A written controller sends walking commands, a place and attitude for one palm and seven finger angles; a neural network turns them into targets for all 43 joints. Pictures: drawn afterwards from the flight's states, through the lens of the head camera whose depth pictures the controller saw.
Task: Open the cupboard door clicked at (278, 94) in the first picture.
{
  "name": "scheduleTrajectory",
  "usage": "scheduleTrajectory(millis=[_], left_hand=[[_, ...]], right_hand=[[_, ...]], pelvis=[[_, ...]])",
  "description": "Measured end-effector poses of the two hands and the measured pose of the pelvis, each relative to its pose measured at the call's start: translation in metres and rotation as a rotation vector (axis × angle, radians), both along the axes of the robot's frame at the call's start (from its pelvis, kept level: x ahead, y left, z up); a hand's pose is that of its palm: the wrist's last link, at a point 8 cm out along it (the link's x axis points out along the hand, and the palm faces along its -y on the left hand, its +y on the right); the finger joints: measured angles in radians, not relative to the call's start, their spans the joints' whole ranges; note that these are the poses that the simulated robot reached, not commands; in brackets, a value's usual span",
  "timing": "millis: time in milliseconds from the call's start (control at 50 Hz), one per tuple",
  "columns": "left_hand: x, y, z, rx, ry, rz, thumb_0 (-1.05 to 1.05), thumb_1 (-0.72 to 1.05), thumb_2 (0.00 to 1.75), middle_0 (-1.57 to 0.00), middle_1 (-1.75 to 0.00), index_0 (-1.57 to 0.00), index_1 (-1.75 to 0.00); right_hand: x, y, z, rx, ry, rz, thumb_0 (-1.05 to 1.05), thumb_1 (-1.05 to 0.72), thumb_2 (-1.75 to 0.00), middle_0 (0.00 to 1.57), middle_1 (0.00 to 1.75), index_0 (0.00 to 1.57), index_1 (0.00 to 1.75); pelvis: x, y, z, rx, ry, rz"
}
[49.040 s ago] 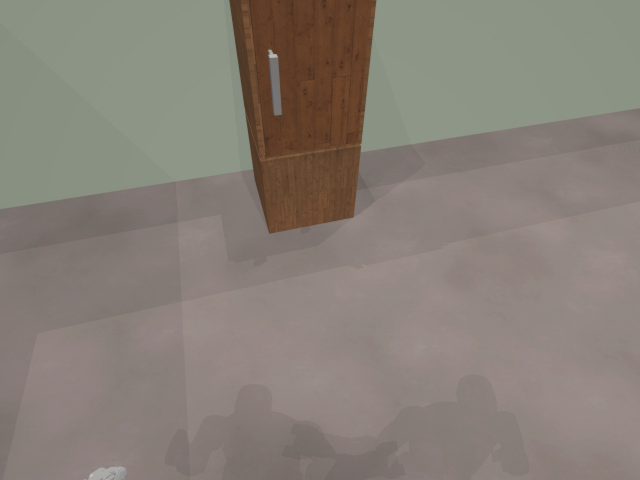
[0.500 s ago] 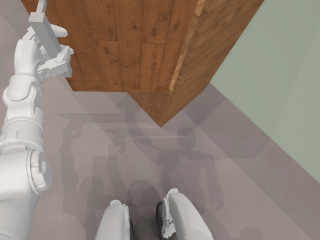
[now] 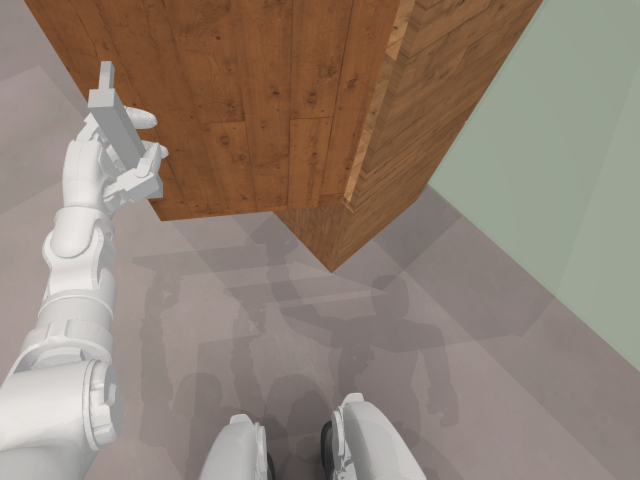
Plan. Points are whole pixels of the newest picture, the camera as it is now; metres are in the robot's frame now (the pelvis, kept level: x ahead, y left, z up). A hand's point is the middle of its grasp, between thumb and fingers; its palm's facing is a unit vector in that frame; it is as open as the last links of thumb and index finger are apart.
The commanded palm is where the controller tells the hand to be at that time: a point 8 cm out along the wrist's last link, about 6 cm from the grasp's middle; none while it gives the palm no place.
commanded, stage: pull the door open along its arc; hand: left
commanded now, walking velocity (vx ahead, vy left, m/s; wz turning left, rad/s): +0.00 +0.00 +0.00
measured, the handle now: (133, 137) +0.53 +0.20 +0.03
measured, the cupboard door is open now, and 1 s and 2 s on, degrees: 56 100 100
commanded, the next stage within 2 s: open thumb and fingers to let go in 0.72 s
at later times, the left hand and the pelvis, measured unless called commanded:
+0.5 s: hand (214, 268) +0.35 +0.10 +0.03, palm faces +0.40 -0.92 -0.01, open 6.2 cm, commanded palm +0.29 +0.13 +0.03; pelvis +0.00 -0.02 +0.01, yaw +3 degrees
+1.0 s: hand (278, 315) +0.30 +0.03 +0.04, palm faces +0.38 -0.92 -0.03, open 6.7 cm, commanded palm +0.25 +0.07 +0.03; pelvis +0.00 -0.06 +0.00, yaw +6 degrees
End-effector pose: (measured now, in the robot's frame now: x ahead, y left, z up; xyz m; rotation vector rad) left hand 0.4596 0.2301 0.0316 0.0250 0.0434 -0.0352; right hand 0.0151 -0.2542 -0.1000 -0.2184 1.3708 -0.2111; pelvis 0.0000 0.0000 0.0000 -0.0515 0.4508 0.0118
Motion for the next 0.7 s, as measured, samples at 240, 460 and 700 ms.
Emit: scheduleTrajectory(millis=[240, 460, 700], left_hand=[[-0.084, -0.039, -0.002, -0.08, -0.035, 0.254, 0.02, 0.67, 0.74, -0.34, -1.33, -0.36, -1.33], [-0.139, -0.087, 0.001, -0.01, -0.05, 0.456, 0.02, 0.69, 0.76, -0.33, -1.33, -0.33, -1.32], [-0.19, -0.139, 0.005, -0.031, -0.007, 0.413, 0.04, 0.67, 0.73, -0.3, -1.32, -0.34, -1.34]], right_hand=[[0.079, 0.003, 0.007, 0.04, -0.218, 0.123, 0.0, -0.91, -0.9, 0.2, 0.3, 0.2, 0.3], [0.135, 0.02, 0.0, 0.11, -0.361, 0.251, 0.0, -0.91, -0.9, 0.2, 0.3, 0.2, 0.3], [0.144, 0.011, 0.006, 0.139, -0.428, 0.278, 0.01, -0.91, -0.9, 0.2, 0.3, 0.2, 0.3]], pelvis=[[0.007, -0.004, 0.011, 0.021, -0.052, 0.007], [-0.001, -0.02, 0.007, 0.044, -0.096, 0.033], [-0.002, -0.037, 0.012, 0.064, -0.133, 0.048]])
